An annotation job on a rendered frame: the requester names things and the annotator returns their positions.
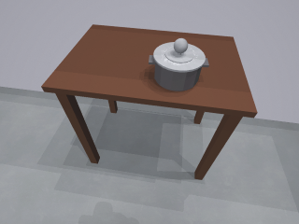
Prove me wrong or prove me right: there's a table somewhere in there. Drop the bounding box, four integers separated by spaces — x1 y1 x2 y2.
41 24 258 180

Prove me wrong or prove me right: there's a lid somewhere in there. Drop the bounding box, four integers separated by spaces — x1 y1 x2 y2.
153 42 206 73

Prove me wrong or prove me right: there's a pot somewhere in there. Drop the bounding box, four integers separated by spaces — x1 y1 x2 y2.
149 55 209 91

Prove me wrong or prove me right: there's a knob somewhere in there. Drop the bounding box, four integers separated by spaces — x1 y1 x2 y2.
173 38 188 53

